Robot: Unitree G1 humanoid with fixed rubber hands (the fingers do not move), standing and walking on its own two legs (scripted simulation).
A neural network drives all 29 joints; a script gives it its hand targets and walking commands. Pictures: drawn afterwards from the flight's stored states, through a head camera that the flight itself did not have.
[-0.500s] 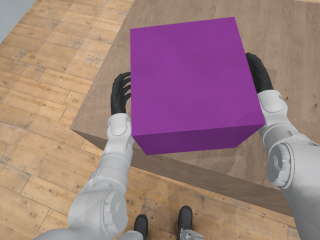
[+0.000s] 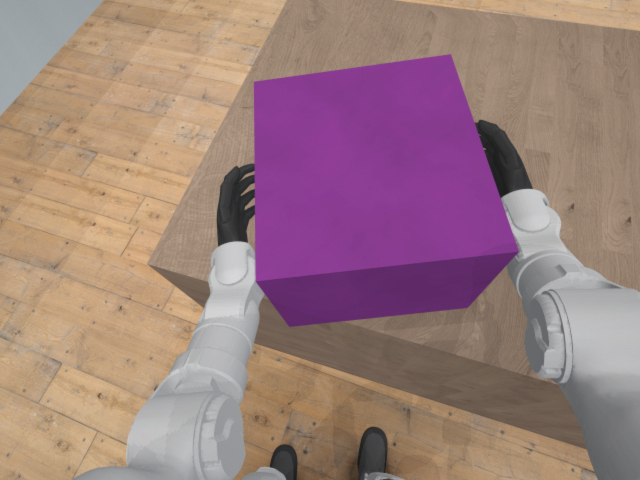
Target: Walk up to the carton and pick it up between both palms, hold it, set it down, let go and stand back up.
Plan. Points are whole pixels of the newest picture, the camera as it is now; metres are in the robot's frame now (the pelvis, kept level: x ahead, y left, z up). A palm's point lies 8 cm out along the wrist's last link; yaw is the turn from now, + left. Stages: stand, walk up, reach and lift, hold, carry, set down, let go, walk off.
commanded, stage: reach and lift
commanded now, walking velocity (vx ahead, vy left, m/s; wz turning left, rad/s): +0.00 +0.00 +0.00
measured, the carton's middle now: (364, 199) +0.46 +0.01 -0.01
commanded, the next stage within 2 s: none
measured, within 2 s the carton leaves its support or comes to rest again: leaves its support in 0.02 s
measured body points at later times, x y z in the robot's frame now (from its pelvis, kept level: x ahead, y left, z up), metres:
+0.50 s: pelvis -0.01 +0.00 +0.01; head +0.04 +0.00 +0.46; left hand +0.39 +0.18 +0.08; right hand +0.47 -0.16 +0.12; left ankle -0.04 +0.16 -0.72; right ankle +0.04 -0.07 -0.72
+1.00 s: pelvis +0.01 +0.04 +0.02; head +0.03 +0.06 +0.47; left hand +0.39 +0.23 +0.12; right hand +0.44 -0.11 +0.13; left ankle -0.03 +0.16 -0.72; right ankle +0.04 -0.07 -0.72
